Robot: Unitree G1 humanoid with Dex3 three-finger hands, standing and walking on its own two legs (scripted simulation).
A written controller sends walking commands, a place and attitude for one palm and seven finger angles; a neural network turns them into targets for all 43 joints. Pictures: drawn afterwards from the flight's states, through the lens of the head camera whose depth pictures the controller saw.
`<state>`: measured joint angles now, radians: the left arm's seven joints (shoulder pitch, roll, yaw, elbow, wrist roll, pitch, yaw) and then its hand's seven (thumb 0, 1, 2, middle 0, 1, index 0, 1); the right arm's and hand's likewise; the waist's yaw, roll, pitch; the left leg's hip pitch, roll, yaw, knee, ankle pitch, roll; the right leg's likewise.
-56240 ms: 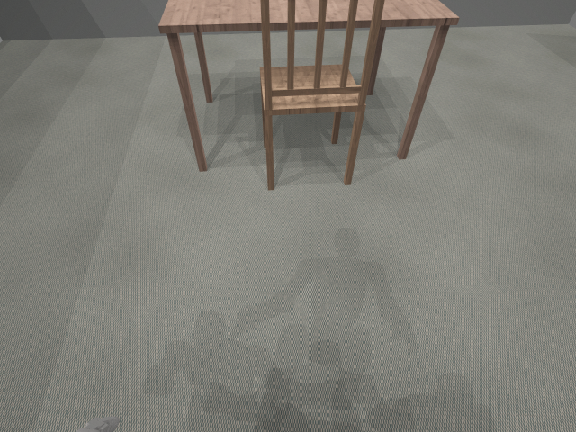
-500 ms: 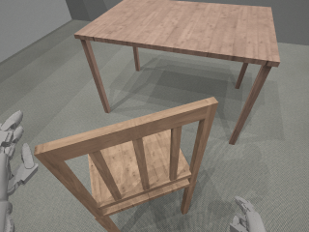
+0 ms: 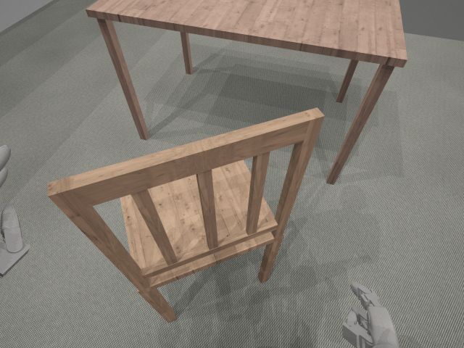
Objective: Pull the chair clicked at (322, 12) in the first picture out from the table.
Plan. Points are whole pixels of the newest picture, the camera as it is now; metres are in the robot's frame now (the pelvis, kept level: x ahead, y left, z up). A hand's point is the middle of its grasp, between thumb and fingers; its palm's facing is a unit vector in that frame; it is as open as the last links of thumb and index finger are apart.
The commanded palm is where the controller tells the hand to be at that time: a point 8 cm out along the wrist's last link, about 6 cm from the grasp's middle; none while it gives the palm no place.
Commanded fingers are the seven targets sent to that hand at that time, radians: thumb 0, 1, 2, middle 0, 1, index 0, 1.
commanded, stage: step back with the hand held close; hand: left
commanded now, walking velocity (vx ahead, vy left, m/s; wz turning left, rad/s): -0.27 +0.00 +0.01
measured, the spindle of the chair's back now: (209, 214) +0.37 +0.08 -0.06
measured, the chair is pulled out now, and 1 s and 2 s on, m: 0.59 0.59 0.59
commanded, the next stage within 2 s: stop stepping back and stand still in 1.18 s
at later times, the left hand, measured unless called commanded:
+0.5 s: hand out of the picture +0.14 +0.27 +0.17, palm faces +0.46 -0.72 -0.52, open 7.4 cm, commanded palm +0.08 +0.30 +0.18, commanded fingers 0.00 0.90 0.90 -0.20 -0.30 -0.20 -0.30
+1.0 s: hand out of the picture +0.11 +0.23 +0.18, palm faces +0.39 -0.76 -0.52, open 7.4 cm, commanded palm +0.05 +0.29 +0.18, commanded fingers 0.00 0.90 0.90 -0.20 -0.30 -0.20 -0.30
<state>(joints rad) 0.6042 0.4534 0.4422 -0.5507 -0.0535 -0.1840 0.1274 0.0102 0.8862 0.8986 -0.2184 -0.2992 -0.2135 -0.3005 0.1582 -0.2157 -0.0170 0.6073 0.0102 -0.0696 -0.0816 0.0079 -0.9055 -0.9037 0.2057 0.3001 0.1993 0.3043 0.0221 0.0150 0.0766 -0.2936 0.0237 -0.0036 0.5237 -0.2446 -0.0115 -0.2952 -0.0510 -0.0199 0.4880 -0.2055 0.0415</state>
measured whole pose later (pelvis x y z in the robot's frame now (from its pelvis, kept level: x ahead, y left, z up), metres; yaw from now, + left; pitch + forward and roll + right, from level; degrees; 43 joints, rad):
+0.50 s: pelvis -0.05 +0.00 -0.01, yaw +2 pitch +0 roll -2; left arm 0.54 0.44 0.47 -0.55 -0.02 -0.25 0.16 0.01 0.89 0.90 -0.22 -0.30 -0.21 -0.30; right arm 0.21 -0.19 0.00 0.61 0.00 -0.16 -0.08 0.01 -0.90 -0.90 0.21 0.30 0.20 0.30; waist 0.02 0.00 0.07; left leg -0.44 0.03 -0.04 0.67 -0.24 0.00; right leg -0.40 -0.03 -0.04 0.59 -0.19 0.03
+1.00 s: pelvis -0.09 -0.02 -0.01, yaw +2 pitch +1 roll -2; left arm 0.54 0.46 0.47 -0.62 -0.03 -0.32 0.13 0.01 0.89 0.90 -0.22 -0.30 -0.21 -0.30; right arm 0.16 -0.18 -0.03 0.66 -0.02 -0.19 -0.06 0.01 -0.90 -0.90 0.21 0.30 0.20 0.30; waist 0.02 -0.01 0.10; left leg -0.52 0.03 -0.06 0.78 -0.36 -0.02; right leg -0.39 0.00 -0.02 0.60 -0.23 0.01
